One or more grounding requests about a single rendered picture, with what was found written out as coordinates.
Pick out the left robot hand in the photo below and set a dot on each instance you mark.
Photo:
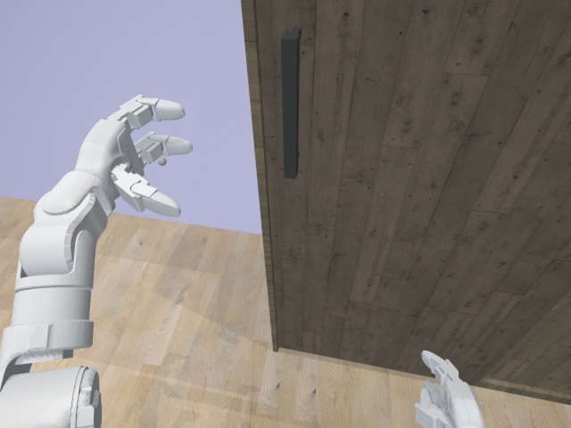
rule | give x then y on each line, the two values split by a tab
109	145

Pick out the handle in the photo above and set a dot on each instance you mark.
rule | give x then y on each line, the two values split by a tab
290	63

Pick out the robot left upper arm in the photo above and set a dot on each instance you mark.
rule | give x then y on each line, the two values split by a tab
59	398

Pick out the right robot hand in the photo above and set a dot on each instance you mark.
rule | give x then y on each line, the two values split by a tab
455	406

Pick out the wardrobe door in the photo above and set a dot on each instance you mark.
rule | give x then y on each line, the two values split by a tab
542	358
432	205

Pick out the left robot forearm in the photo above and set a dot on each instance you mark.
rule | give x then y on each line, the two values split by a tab
55	275

